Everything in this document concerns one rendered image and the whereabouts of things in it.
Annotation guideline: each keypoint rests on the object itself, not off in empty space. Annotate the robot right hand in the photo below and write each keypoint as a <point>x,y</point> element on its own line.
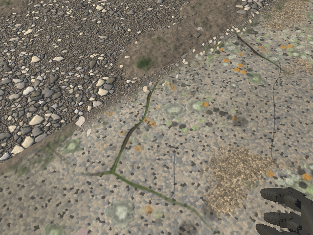
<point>296,224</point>

